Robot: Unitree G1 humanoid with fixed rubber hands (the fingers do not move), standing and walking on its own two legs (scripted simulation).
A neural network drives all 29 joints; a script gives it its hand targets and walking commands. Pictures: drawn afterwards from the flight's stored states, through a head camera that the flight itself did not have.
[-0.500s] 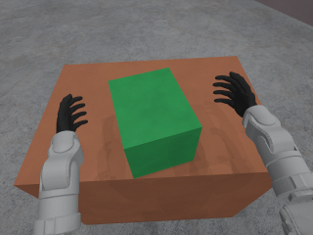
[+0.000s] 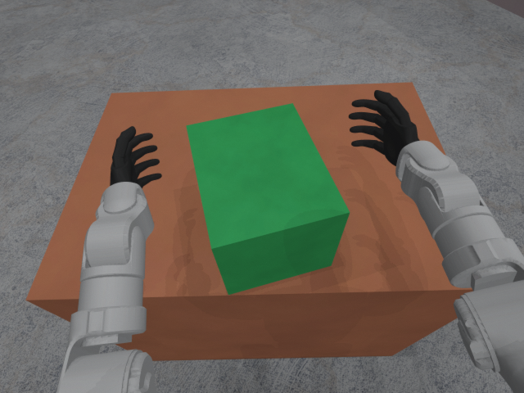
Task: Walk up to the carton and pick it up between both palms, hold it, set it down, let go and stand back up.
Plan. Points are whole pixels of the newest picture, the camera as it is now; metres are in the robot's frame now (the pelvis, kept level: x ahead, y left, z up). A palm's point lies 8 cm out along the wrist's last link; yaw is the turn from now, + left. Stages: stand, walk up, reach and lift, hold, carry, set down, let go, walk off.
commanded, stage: reach and lift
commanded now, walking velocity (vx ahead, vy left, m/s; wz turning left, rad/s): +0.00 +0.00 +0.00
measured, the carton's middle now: (261, 197) +0.45 +0.04 -0.01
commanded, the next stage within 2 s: none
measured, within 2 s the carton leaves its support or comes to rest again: neither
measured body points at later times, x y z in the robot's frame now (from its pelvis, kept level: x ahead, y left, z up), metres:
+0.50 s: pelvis -0.01 +0.00 -0.01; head +0.10 +0.00 +0.43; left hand +0.39 +0.23 +0.03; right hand +0.45 -0.12 +0.04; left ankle +0.00 +0.16 -0.74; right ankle +0.01 -0.12 -0.74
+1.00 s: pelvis -0.01 +0.01 -0.01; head +0.10 -0.01 +0.43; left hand +0.40 +0.19 +0.01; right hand +0.46 -0.11 +0.02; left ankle +0.00 +0.16 -0.74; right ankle +0.01 -0.12 -0.74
